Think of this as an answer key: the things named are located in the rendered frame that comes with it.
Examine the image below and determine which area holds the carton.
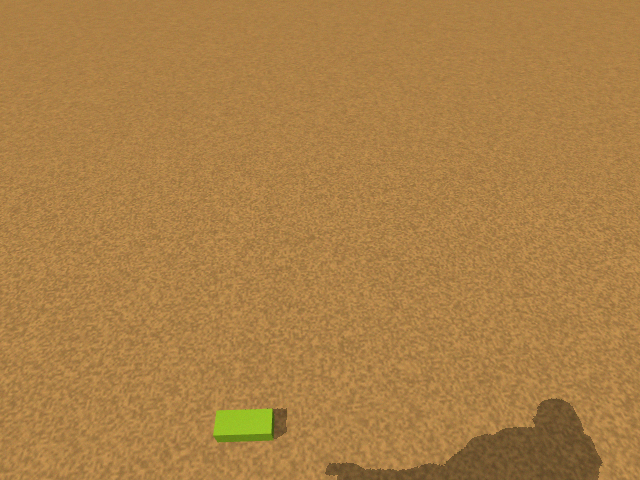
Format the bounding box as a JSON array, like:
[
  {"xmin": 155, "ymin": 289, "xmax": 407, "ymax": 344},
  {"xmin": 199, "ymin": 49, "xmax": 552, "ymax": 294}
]
[{"xmin": 213, "ymin": 409, "xmax": 275, "ymax": 442}]

